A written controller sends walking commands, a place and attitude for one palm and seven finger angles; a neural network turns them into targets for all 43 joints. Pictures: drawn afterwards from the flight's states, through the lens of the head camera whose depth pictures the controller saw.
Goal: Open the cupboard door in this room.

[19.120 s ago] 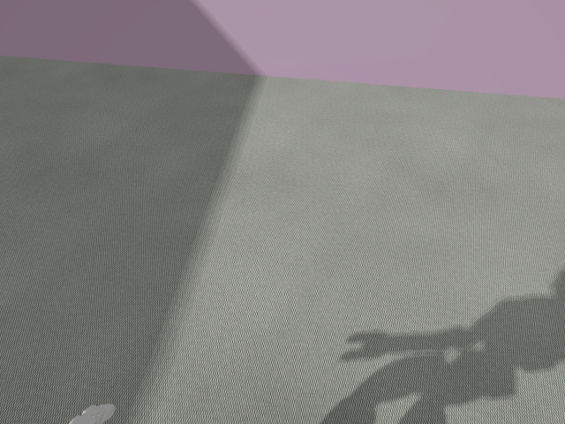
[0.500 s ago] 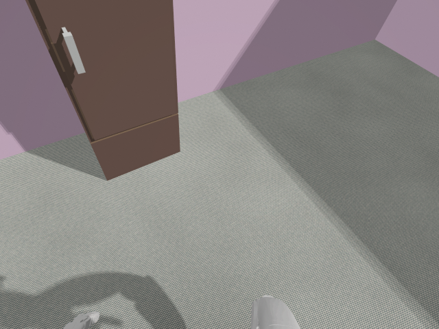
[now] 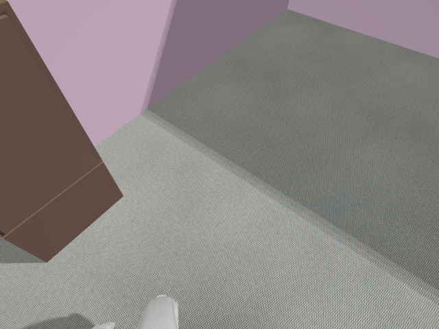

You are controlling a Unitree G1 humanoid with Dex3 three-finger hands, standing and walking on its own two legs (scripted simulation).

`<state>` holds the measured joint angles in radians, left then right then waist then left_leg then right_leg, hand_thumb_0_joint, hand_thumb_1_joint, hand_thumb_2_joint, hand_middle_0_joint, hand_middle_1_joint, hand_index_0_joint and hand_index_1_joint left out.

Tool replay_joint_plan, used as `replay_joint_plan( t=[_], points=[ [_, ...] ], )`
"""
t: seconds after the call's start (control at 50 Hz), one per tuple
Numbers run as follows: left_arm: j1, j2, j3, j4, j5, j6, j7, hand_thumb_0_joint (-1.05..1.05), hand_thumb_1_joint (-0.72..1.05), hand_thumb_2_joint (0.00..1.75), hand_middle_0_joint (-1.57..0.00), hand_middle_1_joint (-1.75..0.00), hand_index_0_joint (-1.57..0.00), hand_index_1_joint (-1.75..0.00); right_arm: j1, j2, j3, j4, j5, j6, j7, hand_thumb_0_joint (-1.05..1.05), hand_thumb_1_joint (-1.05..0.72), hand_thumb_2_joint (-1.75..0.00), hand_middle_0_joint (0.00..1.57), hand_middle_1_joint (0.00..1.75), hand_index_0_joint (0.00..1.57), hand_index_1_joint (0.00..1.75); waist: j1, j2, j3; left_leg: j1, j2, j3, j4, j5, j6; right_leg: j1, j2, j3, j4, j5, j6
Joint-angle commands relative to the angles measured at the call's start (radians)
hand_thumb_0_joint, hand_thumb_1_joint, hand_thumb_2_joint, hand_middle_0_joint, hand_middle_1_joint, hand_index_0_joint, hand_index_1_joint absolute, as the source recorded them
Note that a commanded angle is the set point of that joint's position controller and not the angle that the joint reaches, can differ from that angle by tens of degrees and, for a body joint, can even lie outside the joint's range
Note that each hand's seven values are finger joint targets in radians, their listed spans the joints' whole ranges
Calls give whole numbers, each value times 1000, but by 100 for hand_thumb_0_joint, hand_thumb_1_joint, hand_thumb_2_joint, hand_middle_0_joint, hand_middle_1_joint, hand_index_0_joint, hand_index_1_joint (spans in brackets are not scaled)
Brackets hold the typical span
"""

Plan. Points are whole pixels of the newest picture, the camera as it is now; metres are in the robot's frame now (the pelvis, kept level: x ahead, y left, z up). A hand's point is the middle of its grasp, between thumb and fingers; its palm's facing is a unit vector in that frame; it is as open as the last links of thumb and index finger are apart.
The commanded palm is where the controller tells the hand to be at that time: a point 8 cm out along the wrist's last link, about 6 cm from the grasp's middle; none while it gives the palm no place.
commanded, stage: walk to a spot facing it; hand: left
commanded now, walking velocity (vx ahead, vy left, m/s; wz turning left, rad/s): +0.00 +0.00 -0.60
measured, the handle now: out of the picture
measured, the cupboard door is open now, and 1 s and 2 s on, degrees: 0 0 0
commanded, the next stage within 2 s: turn to face it in 0.18 s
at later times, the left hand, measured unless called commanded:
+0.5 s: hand (100, 294) +0.20 +0.27 -0.17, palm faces -0.15 -0.97 -0.19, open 7.4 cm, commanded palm none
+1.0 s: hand (101, 326) +0.14 +0.24 -0.14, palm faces +0.10 -0.95 -0.28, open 7.3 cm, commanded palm none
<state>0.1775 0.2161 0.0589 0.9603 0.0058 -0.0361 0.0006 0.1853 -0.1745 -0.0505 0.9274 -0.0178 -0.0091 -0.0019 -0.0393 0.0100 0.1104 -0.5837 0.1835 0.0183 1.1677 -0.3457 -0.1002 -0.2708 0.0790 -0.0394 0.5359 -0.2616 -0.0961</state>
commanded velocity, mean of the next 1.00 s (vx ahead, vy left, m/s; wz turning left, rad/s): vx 0.00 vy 0.00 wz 0.30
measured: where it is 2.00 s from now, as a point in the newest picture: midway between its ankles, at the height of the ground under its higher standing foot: outside the picture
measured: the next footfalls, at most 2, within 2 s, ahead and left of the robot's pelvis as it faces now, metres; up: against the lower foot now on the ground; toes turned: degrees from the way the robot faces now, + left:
left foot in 0.24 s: +0.21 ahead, +0.17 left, +0.00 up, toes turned -2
right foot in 0.72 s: +0.10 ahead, -0.05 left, +0.00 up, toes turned -8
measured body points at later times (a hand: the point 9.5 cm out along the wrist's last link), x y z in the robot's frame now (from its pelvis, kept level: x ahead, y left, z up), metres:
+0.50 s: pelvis +0.11 +0.09 +0.01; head +0.14 +0.11 +0.46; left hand +0.21 +0.32 -0.15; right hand +0.14 -0.16 -0.12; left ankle +0.17 +0.17 -0.73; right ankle +0.04 -0.07 -0.67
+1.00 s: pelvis +0.07 +0.04 +0.01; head +0.10 +0.01 +0.46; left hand +0.14 +0.29 -0.12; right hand +0.10 -0.21 -0.16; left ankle +0.05 +0.20 -0.65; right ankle +0.06 -0.05 -0.73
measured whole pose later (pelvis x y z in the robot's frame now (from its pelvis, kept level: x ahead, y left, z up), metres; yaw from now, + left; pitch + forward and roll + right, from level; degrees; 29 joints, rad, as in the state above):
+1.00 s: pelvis +0.07 +0.04 +0.01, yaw +6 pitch +0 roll +3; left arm 0.17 0.16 0.03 0.94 0.01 0.00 0.03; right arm 0.25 -0.24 -0.10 1.01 -0.02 0.09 0.02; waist -0.04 0.03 0.07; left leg -0.50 0.07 0.04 1.09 -0.39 -0.09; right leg -0.19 -0.12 -0.22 0.52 -0.32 -0.03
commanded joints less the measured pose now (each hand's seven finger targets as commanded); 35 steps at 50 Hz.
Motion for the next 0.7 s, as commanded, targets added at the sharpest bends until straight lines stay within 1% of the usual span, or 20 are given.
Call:
replay_joint_plan(
  t=[0.0,0.08,0.14,0.16,0.18,0.2,0.22,0.24,0.26,0.28,0.3,0.32,0.34,0.4,0.48,0.56,0.6,0.64,0.66,0.68],
  points=[
    [43,166,42,-62,8,-24,0,0,90,90,-20,-30,-20,-30,29,-93,-16,-66,-4,1,-3,0,-90,-90,20,30,20,30,24,-155,-114,28,-31,21,-131,73,-14,5,-236,219,-167,551,-94],
    [83,190,48,-69,9,-1,5,0,90,90,-20,-30,-20,-30,-104,-99,-9,-117,2,-3,-1,0,-90,-90,20,30,20,30,66,-173,-128,78,-92,31,-337,69,-3,75,-231,290,-105,611,-79],
    [96,212,56,-80,9,20,8,0,90,90,-20,-30,-20,-30,-152,-123,-11,-145,7,-3,-7,0,-90,-90,20,30,20,30,79,-202,-135,156,-134,35,-459,47,10,113,-236,340,-63,636,-61],
    [78,217,56,-82,10,25,12,0,90,90,-20,-30,-20,-30,-123,-132,-14,-140,10,-6,-10,0,-90,-90,20,30,20,30,58,-179,-151,221,-134,25,-539,77,13,109,-242,353,-31,607,-49],
    [61,214,56,-92,6,30,12,0,90,90,-20,-30,-20,-30,-69,-151,-18,-125,7,-9,-16,0,-90,-90,20,30,20,30,29,-151,-180,337,-134,34,-659,160,18,81,-211,333,24,561,-15],
    [61,185,49,-103,-2,33,14,0,90,90,-20,-30,-20,-30,12,-203,-28,-108,0,-18,-20,0,-90,-90,20,30,20,30,-3,-51,-236,546,-38,-33,-764,349,45,-37,-144,287,143,387,36],
    [125,124,37,-109,-13,36,6,0,90,90,-20,-30,-20,-30,78,-303,-46,-98,-11,-21,-18,0,-90,-90,20,30,20,30,-6,226,-320,780,258,-286,-729,669,156,-265,-22,154,383,-223,98],
    [181,133,36,-99,0,35,8,0,90,90,-20,-30,-20,-30,92,-313,-39,-112,0,-3,-10,0,-90,-90,20,30,20,30,6,254,-335,693,351,-286,-753,655,224,-247,-49,95,578,-451,120],
    [147,140,37,-91,5,48,12,0,90,90,-20,-30,-20,-30,46,-282,-30,-125,0,-3,-13,0,-90,-90,20,30,20,30,5,262,-292,569,336,-302,-806,516,236,-259,-74,106,680,-412,136],
    [94,139,43,-95,10,49,5,0,90,90,-20,-30,-20,-30,4,-253,-22,-131,-6,1,-17,0,-90,-90,20,30,20,30,6,238,-180,443,275,-288,-847,397,248,-270,-96,92,706,-361,141],
    [87,128,42,-88,13,48,-2,0,90,90,-20,-30,-20,-30,-26,-213,-10,-131,-11,-1,-17,0,-90,-90,20,30,20,30,25,203,-113,369,212,-235,-866,349,243,-257,-115,82,695,-296,139],
    [114,109,35,-71,13,51,-6,0,90,90,-20,-30,-20,-30,-50,-193,-4,-124,-12,-5,-17,0,-90,-90,20,30,20,30,48,183,-106,346,164,-163,-872,351,234,-233,-124,67,666,-243,140],
    [142,88,26,-49,13,53,-6,0,90,90,-20,-30,-20,-30,-49,-178,-2,-113,-10,-11,-18,0,-90,-90,20,30,20,30,54,172,-136,352,126,-116,-871,378,231,-203,-124,55,630,-201,143],
    [161,53,-3,-3,12,47,2,0,90,90,-20,-30,-20,-30,2,-153,6,-53,0,-29,-16,0,-90,-90,20,30,20,30,60,174,-182,386,67,-75,-893,437,226,-125,-137,30,459,-131,146],
    [58,44,-18,0,8,45,14,0,90,90,-20,-30,-20,-30,85,-159,-9,20,2,-20,-15,0,-90,-90,20,30,20,30,23,158,-185,453,74,-142,-879,548,245,-108,-136,5,294,-157,155],
    [-18,52,-8,-18,2,51,20,0,90,90,-20,-30,-20,-30,136,-187,-34,53,-5,2,-14,0,-90,-90,20,30,20,30,4,153,-177,460,96,-253,-862,513,274,-120,-124,4,244,-225,149],
    [-7,43,-3,-20,-5,51,22,0,90,90,-20,-30,-20,-30,135,-190,-42,57,-7,10,-11,0,-90,-90,20,30,20,30,16,164,-185,414,79,-277,-854,473,269,-66,-112,1,156,-197,141],
    [51,45,4,-7,-9,50,26,0,90,90,-20,-30,-20,-30,119,-183,-49,49,-3,17,-8,0,-90,-90,20,30,20,30,49,134,-198,308,36,-273,-831,361,231,83,-106,-14,-35,-62,129],
    [88,68,10,0,-6,45,30,0,90,90,-20,-30,-20,-30,98,-167,-51,40,2,19,-3,0,-90,-90,20,30,20,30,70,93,-189,214,-7,-248,-795,269,187,194,-136,0,-174,21,117],
    [104,131,23,-3,6,38,38,0,90,90,-20,-30,-20,-30,107,-110,-46,24,10,23,5,0,-90,-90,20,30,20,30,74,-86,-188,38,-98,-149,-669,91,120,315,-309,147,-275,-45,63]
  ],
)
